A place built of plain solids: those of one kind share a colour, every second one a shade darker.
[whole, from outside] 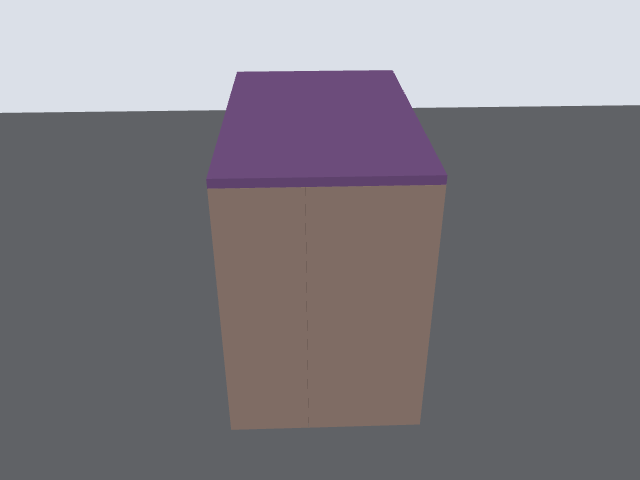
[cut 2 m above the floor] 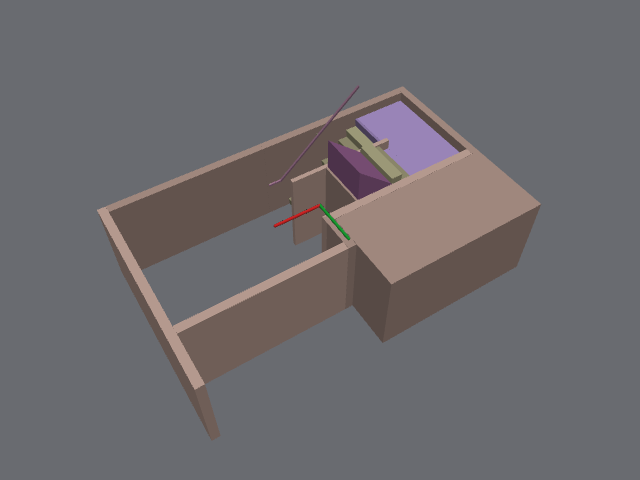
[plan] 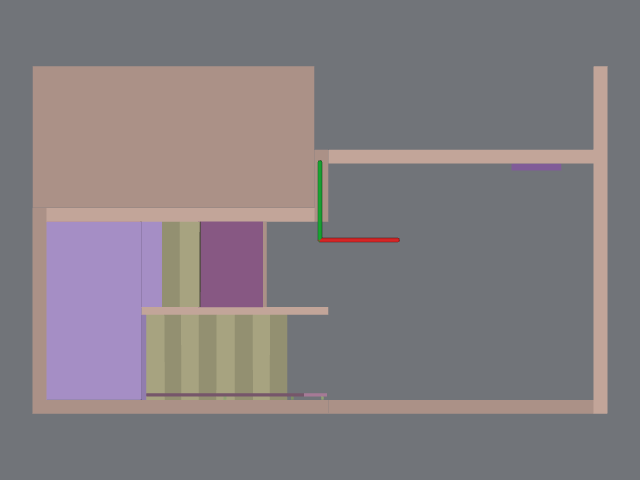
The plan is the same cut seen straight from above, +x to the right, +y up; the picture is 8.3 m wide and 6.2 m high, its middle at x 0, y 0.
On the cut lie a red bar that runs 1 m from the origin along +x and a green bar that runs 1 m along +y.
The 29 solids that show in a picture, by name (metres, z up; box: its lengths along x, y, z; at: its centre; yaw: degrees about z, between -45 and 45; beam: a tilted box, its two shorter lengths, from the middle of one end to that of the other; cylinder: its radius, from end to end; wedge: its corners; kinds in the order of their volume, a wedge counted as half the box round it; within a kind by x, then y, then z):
{
 "wall_1": {"box": [0.18, 2.66, 6.58], "at": [-3.62, -0.92, 2.99]},
 "wall_2": {"box": [3.64, 1.83, 6.58], "at": [-1.89, 1.33, 2.99]},
 "wall_3": {"box": [3.64, 0.18, 6.58], "at": [-1.71, -2.16, 2.99]},
 "wall_4": {"box": [3.64, 0.18, 6.58], "at": [-1.71, 0.32, 2.99]},
 "wall_5": {"box": [2.41, 0.1, 6.58], "at": [-1.1, -0.92, 2.99]},
 "wall_6": {"box": [0.1, 1.1, 2.82], "at": [-0.74, -0.32, 1.36]},
 "wall_7": {"box": [0.18, 0.93, 3.65], "at": [0.02, 0.7, 1.52]},
 "wall_8": {"box": [3.43, 0.18, 3.65], "at": [1.82, -2.16, 1.52]},
 "wall_9": {"box": [3.43, 0.18, 3.65], "at": [1.82, 1.08, 1.52]},
 "wall_10": {"box": [0.18, 4.49, 6.58], "at": [3.62, 0.0, 2.99]},
 "roof_1": {"box": [7.43, 4.49, 0.2], "at": [0.0, 0.0, 6.38]},
 "fill_1": {"box": [1.56, 1.11, 1.6], "at": [-2.76, -0.32, 0.75]},
 "fill_2": {"wedge": [[-2.01, -0.87, -0.05], [-2.01, -0.87, 1.63], [-2.01, 0.24, -0.05], [-2.01, 0.24, 1.63], [-0.74, -0.87, -0.05], [-0.74, -0.87, 2.73], [-0.74, 0.24, -0.05], [-0.74, 0.24, 2.73]]},
 "floor_1": {"box": [1.23, 2.3, 0.24], "at": [-2.92, -0.92, 1.66]},
 "floor_2": {"wedge": [[-2.32, -2.07, 1.54], [-2.32, -0.97, 1.54], [-2.3, -2.07, 1.78], [-2.3, -0.97, 1.78], [-2.27, -2.07, 1.54], [-2.27, -0.97, 1.54], [-2.24, -2.07, 1.78], [-2.24, -0.97, 1.78]]},
 "floor_3": {"wedge": [[-2.32, -0.87, 1.54], [-2.32, 0.23, 1.54], [-2.3, -0.87, 1.78], [-2.3, 0.23, 1.78], [-2.02, 0.23, 1.78], [-2.01, -0.87, 1.78], [-1.99, -0.87, 1.54], [-1.99, 0.23, 1.54]]},
 "tread_1": {"wedge": [[-2.29, -2.07, 1.43], [-2.29, -0.97, 1.43], [-2.27, -2.07, 1.57], [-2.27, -0.97, 1.57], [-2.05, -2.07, 1.22], [-2.05, -0.97, 1.23], [-2.01, -0.97, 1.57], [-2.0, -2.07, 1.57]]},
 "tread_2": {"wedge": [[-2.06, -0.97, 1.23], [-2.05, -2.07, 1.22], [-2.04, -0.97, 1.36], [-2.03, -2.07, 1.36], [-1.83, -2.07, 1.03], [-1.83, -0.97, 1.04], [-1.79, -2.07, 1.36], [-1.79, -0.97, 1.36]]},
 "tread_3": {"wedge": [[-2.04, -0.87, 1.96], [-2.04, 0.23, 1.97], [-2.0, -0.87, 1.63], [-2.0, 0.23, 1.63], [-1.79, 0.23, 1.96], [-1.78, -0.87, 1.96], [-1.77, -0.87, 1.83], [-1.77, 0.23, 1.83]]},
 "tread_4": {"wedge": [[-1.84, -2.07, 1.04], [-1.84, -0.97, 1.04], [-1.82, -2.07, 1.16], [-1.82, -0.97, 1.16], [-1.61, -2.07, 0.84], [-1.6, -0.97, 0.84], [-1.57, -2.07, 1.16], [-1.57, -0.97, 1.16]]},
 "tread_5": {"wedge": [[-1.81, -0.87, 2.15], [-1.81, 0.23, 2.15], [-1.77, -0.87, 1.83], [-1.77, 0.23, 1.82], [-1.56, -0.87, 2.15], [-1.55, 0.23, 2.15], [-1.54, -0.87, 2.02], [-1.54, 0.23, 2.03]]},
 "tread_6": {"wedge": [[-1.61, -2.07, 0.84], [-1.61, -0.97, 0.84], [-1.59, -2.07, 0.95], [-1.59, -0.97, 0.95], [-1.38, -2.07, 0.64], [-1.38, -0.97, 0.64], [-1.34, -2.07, 0.95], [-1.34, -0.97, 0.95]]},
 "tread_7": {"wedge": [[-1.38, -2.07, 0.64], [-1.38, -0.97, 0.64], [-1.36, -2.07, 0.77], [-1.36, -0.97, 0.77], [-1.14, -2.07, 0.44], [-1.14, -0.97, 0.44], [-1.1, -2.07, 0.77], [-1.1, -0.97, 0.77]]},
 "tread_8": {"wedge": [[-1.14, -2.07, 0.44], [-1.14, -0.97, 0.44], [-1.13, -2.07, 0.57], [-1.13, -0.97, 0.57], [-0.91, -2.07, 0.23], [-0.91, -0.97, 0.23], [-0.87, -2.07, 0.57], [-0.87, -0.97, 0.57]]},
 "tread_9": {"wedge": [[-0.91, -2.07, 0.24], [-0.91, -0.97, 0.24], [-0.89, -2.07, 0.38], [-0.89, -0.97, 0.38], [-0.69, -2.07, 0.05], [-0.69, -0.97, 0.04], [-0.65, -2.07, 0.38], [-0.64, -0.97, 0.38]]},
 "tread_10": {"wedge": [[-0.7, -2.07, 0.02], [-0.69, -0.97, 0.02], [-0.68, -2.07, 0.19], [-0.67, -0.97, 0.19], [-0.45, -2.07, -0.04], [-0.45, -0.97, -0.04], [-0.42, -2.07, 0.19], [-0.42, -0.97, 0.19]]},
 "guard_rail_1": {"wedge": [[-2.24, -2.02, 2.69], [-2.24, -2.02, 2.75], [-2.24, -1.98, 2.69], [-2.24, -1.98, 2.75], [-0.21, -2.02, 0.91], [-0.21, -2.02, 0.97], [-0.21, -1.98, 0.91], [-0.21, -1.98, 0.97]]},
 "guard_rail_2": {"box": [0.3, 0.043, 0.043], "at": [-0.06, -2.0, 0.95]},
 "cabinet_1": {"box": [0.65, 0.09, 0.79], "at": [2.79, 0.94, 1.46]}
}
